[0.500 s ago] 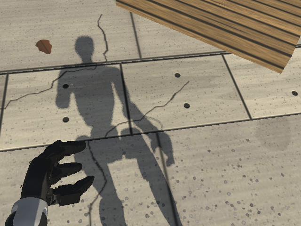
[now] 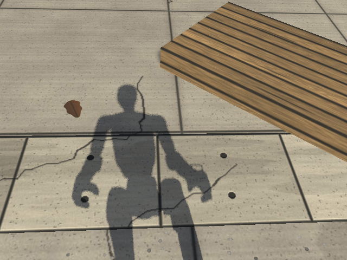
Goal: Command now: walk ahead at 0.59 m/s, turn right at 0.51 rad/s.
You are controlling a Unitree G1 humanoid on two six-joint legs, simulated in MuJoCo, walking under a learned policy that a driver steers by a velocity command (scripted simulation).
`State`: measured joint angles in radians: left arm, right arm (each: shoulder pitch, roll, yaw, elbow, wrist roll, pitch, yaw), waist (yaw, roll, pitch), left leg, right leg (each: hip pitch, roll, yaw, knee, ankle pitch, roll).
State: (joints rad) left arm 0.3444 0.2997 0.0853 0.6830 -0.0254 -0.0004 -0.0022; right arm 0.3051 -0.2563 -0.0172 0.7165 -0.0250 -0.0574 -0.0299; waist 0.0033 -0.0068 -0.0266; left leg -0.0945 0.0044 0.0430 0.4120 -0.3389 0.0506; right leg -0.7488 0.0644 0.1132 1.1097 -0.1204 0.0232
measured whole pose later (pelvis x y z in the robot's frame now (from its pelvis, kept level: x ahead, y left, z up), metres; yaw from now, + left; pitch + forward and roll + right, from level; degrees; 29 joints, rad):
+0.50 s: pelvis +0.17 -0.07 -0.01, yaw -10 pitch +2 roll -2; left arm 0.14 0.24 0.03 0.71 0.02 -0.01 -0.02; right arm 0.26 -0.29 -0.01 0.82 -0.01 0.00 -0.03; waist -0.02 0.01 0.03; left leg -0.47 0.09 -0.03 0.84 -0.39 -0.07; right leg -0.38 0.04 -0.02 0.47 -0.12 -0.03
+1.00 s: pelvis +0.26 -0.05 -0.01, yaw -10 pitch +0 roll +0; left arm 0.20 0.23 0.04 0.98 0.00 0.02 0.04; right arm 0.19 -0.21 -0.01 0.91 0.00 -0.02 -0.02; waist 0.01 -0.01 0.03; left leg -0.21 0.00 0.02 0.53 -0.31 0.02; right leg -0.22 -0.04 0.01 0.50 -0.28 0.04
